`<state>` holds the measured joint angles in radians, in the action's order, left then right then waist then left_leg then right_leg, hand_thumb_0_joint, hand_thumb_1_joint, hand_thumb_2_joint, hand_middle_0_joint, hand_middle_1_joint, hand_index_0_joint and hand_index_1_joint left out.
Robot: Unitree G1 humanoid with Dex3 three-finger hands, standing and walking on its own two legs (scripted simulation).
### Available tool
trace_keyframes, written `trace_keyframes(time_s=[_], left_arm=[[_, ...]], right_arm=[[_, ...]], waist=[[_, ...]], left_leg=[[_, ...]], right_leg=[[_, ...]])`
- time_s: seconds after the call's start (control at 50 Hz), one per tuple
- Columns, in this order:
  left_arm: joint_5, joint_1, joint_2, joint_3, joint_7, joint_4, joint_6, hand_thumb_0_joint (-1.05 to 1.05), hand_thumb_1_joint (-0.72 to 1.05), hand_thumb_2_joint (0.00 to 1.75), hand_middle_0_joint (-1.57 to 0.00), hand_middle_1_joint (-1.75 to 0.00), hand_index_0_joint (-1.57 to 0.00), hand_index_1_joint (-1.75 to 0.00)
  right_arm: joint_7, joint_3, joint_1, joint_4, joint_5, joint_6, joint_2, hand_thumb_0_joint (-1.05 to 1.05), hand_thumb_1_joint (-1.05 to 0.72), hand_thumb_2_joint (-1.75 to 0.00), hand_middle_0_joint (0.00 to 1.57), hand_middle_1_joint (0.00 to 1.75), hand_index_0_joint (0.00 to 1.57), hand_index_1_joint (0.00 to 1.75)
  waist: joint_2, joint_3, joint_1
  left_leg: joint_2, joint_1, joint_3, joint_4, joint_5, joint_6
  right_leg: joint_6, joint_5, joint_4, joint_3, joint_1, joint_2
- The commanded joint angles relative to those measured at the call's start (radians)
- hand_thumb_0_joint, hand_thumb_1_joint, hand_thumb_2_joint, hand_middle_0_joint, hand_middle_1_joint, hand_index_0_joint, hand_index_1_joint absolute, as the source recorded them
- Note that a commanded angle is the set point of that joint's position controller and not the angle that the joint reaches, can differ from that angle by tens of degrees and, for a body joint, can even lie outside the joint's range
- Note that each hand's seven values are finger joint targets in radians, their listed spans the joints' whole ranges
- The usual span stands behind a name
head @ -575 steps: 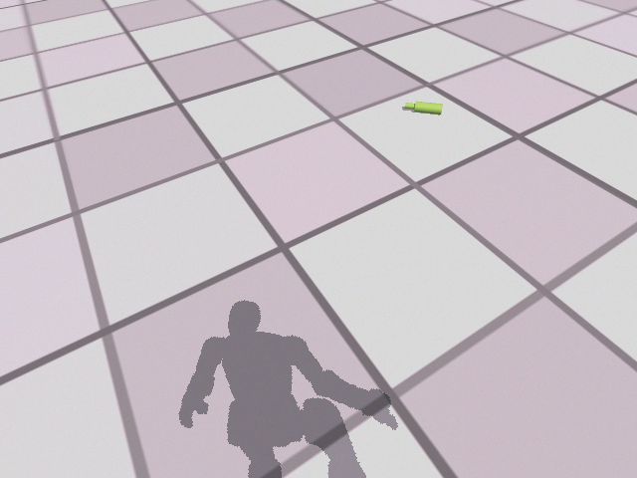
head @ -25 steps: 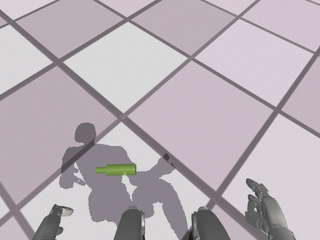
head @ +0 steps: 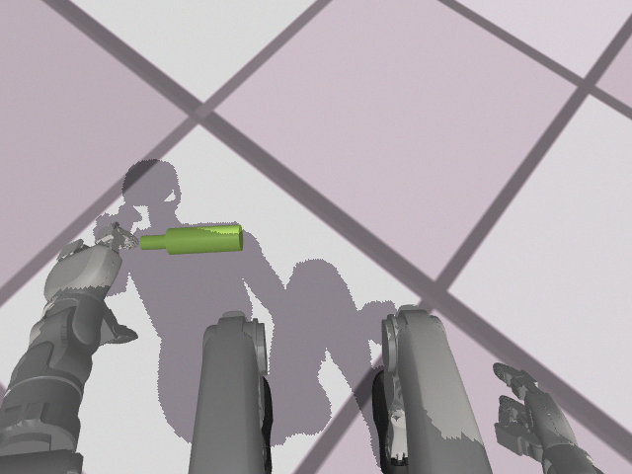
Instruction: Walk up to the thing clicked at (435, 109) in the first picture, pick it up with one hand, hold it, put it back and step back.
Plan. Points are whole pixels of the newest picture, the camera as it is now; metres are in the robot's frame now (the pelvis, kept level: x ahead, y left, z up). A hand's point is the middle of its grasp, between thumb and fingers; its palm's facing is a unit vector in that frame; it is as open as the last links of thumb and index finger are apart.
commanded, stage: rise first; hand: left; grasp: from above
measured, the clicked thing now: (192, 240) +0.51 +0.29 -0.43
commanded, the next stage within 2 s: none
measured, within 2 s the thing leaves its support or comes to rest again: neither
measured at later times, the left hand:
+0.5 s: hand (146, 258) +0.42 +0.31 -0.24, palm faces -0.47 -0.04 -0.88, open 14.2 cm
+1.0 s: hand (160, 248) +0.45 +0.30 -0.29, palm faces -0.46 -0.01 -0.89, open 14.0 cm
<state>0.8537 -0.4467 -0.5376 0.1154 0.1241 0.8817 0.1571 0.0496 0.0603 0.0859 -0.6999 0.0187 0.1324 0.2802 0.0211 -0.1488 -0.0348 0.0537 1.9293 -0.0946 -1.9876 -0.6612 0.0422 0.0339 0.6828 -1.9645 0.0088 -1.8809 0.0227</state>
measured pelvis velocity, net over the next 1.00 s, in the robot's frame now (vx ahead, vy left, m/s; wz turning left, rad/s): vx -0.01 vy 0.01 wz -0.08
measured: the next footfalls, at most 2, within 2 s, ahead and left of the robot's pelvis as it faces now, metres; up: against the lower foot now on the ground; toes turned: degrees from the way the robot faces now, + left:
none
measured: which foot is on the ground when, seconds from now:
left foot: down 0.00-1.00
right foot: down 0.00-1.00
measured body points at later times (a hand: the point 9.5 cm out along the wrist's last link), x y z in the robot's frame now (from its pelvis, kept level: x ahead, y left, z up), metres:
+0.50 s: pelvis -0.02 +0.01 -0.09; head +0.20 +0.06 +0.30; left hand +0.44 +0.31 -0.19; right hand +0.04 -0.27 -0.20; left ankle +0.08 +0.14 -0.43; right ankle +0.08 -0.13 -0.42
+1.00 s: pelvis -0.01 +0.01 -0.13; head +0.23 +0.07 +0.25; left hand +0.47 +0.30 -0.23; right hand +0.04 -0.27 -0.23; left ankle +0.08 +0.14 -0.43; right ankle +0.08 -0.13 -0.42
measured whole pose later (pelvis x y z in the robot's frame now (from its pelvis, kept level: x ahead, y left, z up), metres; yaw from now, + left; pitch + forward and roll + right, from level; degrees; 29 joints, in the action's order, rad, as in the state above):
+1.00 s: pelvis -0.01 +0.01 -0.13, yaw -4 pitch +33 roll -8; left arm 1.32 -0.91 -0.78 0.11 0.36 1.40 0.30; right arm 0.12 -0.04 0.12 -0.76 0.15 0.02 0.26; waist -0.02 -0.05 -0.20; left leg 0.02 2.32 -0.17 -2.39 -0.67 0.02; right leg 0.06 0.69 -2.32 0.02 -2.21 0.00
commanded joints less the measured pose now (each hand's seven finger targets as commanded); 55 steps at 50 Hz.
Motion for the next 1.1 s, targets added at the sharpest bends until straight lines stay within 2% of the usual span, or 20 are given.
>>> trace_keyframes(time_s=[0.0,0.06,0.12,0.2,0.24,0.3,0.4,0.52,0.58,0.68,0.72,0.78,0.8,0.84,0.86,0.88,0.9,1.0,1.06,1.08], left_arm=[[0.066,-0.246,-0.343,0.098,0.046,-0.05,0.056,0.0,-0.58,1.05,-0.07,-1.04,-0.06,-1.05],[0.117,-0.33,-0.362,0.082,0.059,-0.026,0.085,0.0,-0.58,1.05,-0.07,-1.04,-0.06,-1.05],[0.164,-0.378,-0.402,0.096,0.088,0.048,0.104,0.0,-0.58,1.05,-0.07,-1.02,-0.06,-1.03],[0.228,-0.482,-0.426,0.083,0.124,0.094,0.122,0.0,-0.57,1.05,-0.07,-1.0,-0.06,-1.01],[0.256,-0.522,-0.45,0.083,0.143,0.111,0.126,0.0,-0.56,1.04,-0.07,-1.0,-0.07,-1.01],[0.295,-0.548,-0.445,0.064,0.161,0.161,0.129,0.0,-0.57,1.04,-0.07,-1.0,-0.06,-1.0],[0.346,-0.603,-0.452,0.041,0.183,0.226,0.129,0.0,-0.55,1.02,-0.06,-1.0,-0.06,-1.0],[0.405,-0.673,-0.476,0.041,0.208,0.241,0.139,0.0,-0.54,1.01,-0.06,-1.01,-0.07,-1.0],[0.419,-0.703,-0.469,0.024,0.22,0.296,0.148,0.0,-0.53,1.0,-0.06,-1.02,-0.07,-1.0],[0.434,-0.732,-0.493,0.04,0.247,0.327,0.153,0.0,-0.53,0.99,-0.06,-1.03,-0.08,-1.01],[0.43,-0.752,-0.463,0.022,0.255,0.336,0.152,0.0,-0.52,0.98,-0.05,-1.04,-0.08,-1.02],[0.436,-0.759,-0.512,0.044,0.267,0.351,0.148,0.0,-0.52,0.97,-0.05,-1.05,-0.08,-1.02],[0.439,-0.754,-0.498,0.037,0.269,0.367,0.144,0.0,-0.52,0.98,-0.06,-1.04,-0.08,-1.02],[0.434,-0.771,-0.507,0.043,0.276,0.365,0.142,0.0,-0.52,0.97,-0.05,-1.05,-0.08,-1.02],[0.441,-0.772,-0.491,0.026,0.274,0.374,0.142,0.0,-0.52,0.97,-0.05,-1.05,-0.08,-1.02],[0.436,-0.767,-0.499,0.032,0.276,0.378,0.14,0.0,-0.51,0.96,-0.05,-1.06,-0.09,-1.02],[0.439,-0.774,-0.504,0.032,0.277,0.373,0.139,0.0,-0.52,0.97,-0.05,-1.06,-0.09,-1.03],[0.434,-0.756,-0.526,0.046,0.277,0.382,0.135,0.0,-0.52,0.97,-0.06,-1.06,-0.09,-1.03],[0.431,-0.763,-0.535,0.05,0.277,0.381,0.137,0.0,-0.53,0.98,-0.06,-1.05,-0.08,-1.02],[0.429,-0.744,-0.539,0.053,0.277,0.389,0.136,0.0,-0.51,0.96,-0.05,-1.06,-0.09,-1.02]], right_arm=[[-0.002,0.074,0.152,0.059,0.008,0.006,0.18,0.0,-0.9,-0.91,0.2,0.3,0.2,0.3],[0.005,0.067,0.172,0.041,0.018,-0.012,0.185,0.0,-0.9,-0.91,0.2,0.3,0.2,0.3],[0.009,0.061,0.198,0.015,0.028,-0.04,0.187,0.0,-0.9,-0.91,0.2,0.3,0.2,0.3],[0.015,0.054,0.212,0.003,0.044,-0.067,0.197,0.0,-0.9,-0.91,0.2,0.3,0.2,0.3],[0.018,0.051,0.211,-0.003,0.052,-0.08,0.201,0.0,-0.9,-0.91,0.2,0.3,0.2,0.3],[0.024,0.044,0.214,-0.003,0.06,-0.09,0.206,0.0,-0.9,-0.91,0.2,0.3,0.2,0.3],[0.03,0.037,0.211,-0.017,0.076,-0.101,0.215,0.0,-0.9,-0.91,0.2,0.3,0.2,0.3],[0.041,0.026,0.226,-0.028,0.094,-0.113,0.215,0.0,-0.9,-0.9,0.2,0.3,0.2,0.3],[0.046,0.02,0.218,-0.033,0.1,-0.114,0.224,0.0,-0.9,-0.91,0.2,0.3,0.2,0.3],[0.054,0.006,0.23,-0.042,0.116,-0.114,0.223,0.0,-0.91,-0.91,0.2,0.3,0.2,0.3],[0.056,0.001,0.226,-0.039,0.123,-0.112,0.221,0.0,-0.91,-0.91,0.2,0.3,0.2,0.3],[0.058,-0.005,0.23,-0.045,0.126,-0.111,0.228,0.0,-0.91,-0.91,0.2,0.3,0.2,0.3],[0.06,-0.008,0.234,-0.044,0.131,-0.112,0.222,0.0,-0.91,-0.91,0.2,0.3,0.2,0.3],[0.06,-0.009,0.228,-0.044,0.13,-0.112,0.229,0.0,-0.91,-0.91,0.2,0.3,0.2,0.3],[0.062,-0.015,0.232,-0.042,0.137,-0.112,0.226,0.0,-0.91,-0.91,0.2,0.3,0.2,0.3],[0.062,-0.014,0.223,-0.043,0.134,-0.111,0.229,0.0,-0.91,-0.91,0.2,0.3,0.2,0.3],[0.062,-0.016,0.232,-0.043,0.136,-0.111,0.229,0.0,-0.91,-0.91,0.2,0.3,0.2,0.3],[0.064,-0.024,0.231,-0.04,0.138,-0.114,0.229,0.0,-0.91,-0.91,0.2,0.3,0.2,0.3],[0.067,-0.028,0.237,-0.042,0.142,-0.115,0.234,0.0,-0.91,-0.91,0.2,0.3,0.2,0.3],[0.067,-0.028,0.234,-0.04,0.139,-0.114,0.233,0.0,-0.91,-0.9,0.2,0.3,0.2,0.3]], waist=[[0.015,-0.622,-0.009],[0.079,-0.625,-0.026],[0.081,-0.606,-0.037],[0.13,-0.587,-0.066],[0.159,-0.587,-0.069],[0.184,-0.57,-0.082],[0.202,-0.529,-0.099],[0.221,-0.58,-0.114],[0.219,-0.541,-0.144],[0.222,-0.566,-0.147],[0.231,-0.555,-0.162],[0.239,-0.575,-0.152],[0.241,-0.57,-0.164],[0.246,-0.558,-0.162],[0.258,-0.562,-0.176],[0.257,-0.558,-0.164],[0.259,-0.561,-0.175],[0.251,-0.565,-0.166],[0.248,-0.565,-0.178],[0.256,-0.548,-0.169]], left_leg=[[-0.043,-0.321,0.091,0.146,0.12,-0.069],[-0.042,-0.318,0.083,0.112,0.112,-0.065],[-0.044,-0.279,0.081,0.077,0.085,-0.068],[-0.043,-0.276,0.066,0.049,0.052,-0.065],[-0.045,-0.273,0.063,0.035,0.044,-0.063],[-0.047,-0.262,0.056,0.019,0.048,-0.06],[-0.046,-0.24,0.047,-0.007,0.03,-0.059],[-0.052,-0.25,0.053,-0.059,0.108,-0.059],[-0.048,-0.23,0.036,-0.069,0.078,-0.059],[-0.051,-0.223,0.045,-0.103,0.115,-0.061],[-0.051,-0.216,0.047,-0.114,0.11,-0.062],[-0.052,-0.208,0.053,-0.129,0.127,-0.063],[-0.053,-0.195,0.054,-0.134,0.129,-0.063],[-0.05,-0.19,0.048,-0.132,0.111,-0.062],[-0.05,-0.191,0.048,-0.14,0.123,-0.062],[-0.05,-0.19,0.048,-0.139,0.114,-0.062],[-0.049,-0.195,0.048,-0.147,0.127,-0.063],[-0.051,-0.169,0.056,-0.167,0.14,-0.065],[-0.05,-0.158,0.049,-0.173,0.138,-0.064],[-0.051,-0.158,0.053,-0.171,0.131,-0.064]], right_leg=[[-0.05,-0.132,0.217,0.049,0.31,-0.038],[-0.056,-0.128,0.16,0.067,0.242,-0.041],[-0.057,-0.102,0.132,0.076,0.198,-0.044],[-0.063,-0.077,0.081,0.095,0.103,-0.048],[-0.066,-0.072,0.058,0.1,0.079,-0.047],[-0.068,-0.08,0.023,0.112,0.034,-0.047],[-0.069,-0.073,-0.013,0.122,-0.033,-0.044],[-0.07,-0.138,-0.05,0.126,-0.03,-0.044],[-0.068,-0.121,-0.074,0.138,-0.082,-0.044],[-0.066,-0.15,-0.087,0.139,-0.073,-0.047],[-0.063,-0.148,-0.091,0.14,-0.081,-0.047],[-0.064,-0.163,-0.101,0.139,-0.066,-0.05],[-0.063,-0.167,-0.103,0.141,-0.063,-0.052],[-0.063,-0.152,-0.114,0.144,-0.09,-0.05],[-0.063,-0.167,-0.119,0.148,-0.085,-0.053],[-0.064,-0.159,-0.118,0.145,-0.094,-0.053],[-0.061,-0.172,-0.119,0.147,-0.083,-0.052],[-0.063,-0.185,-0.126,0.142,-0.066,-0.055],[-0.062,-0.184,-0.136,0.149,-0.066,-0.057],[-0.064,-0.178,-0.136,0.145,-0.075,-0.055]])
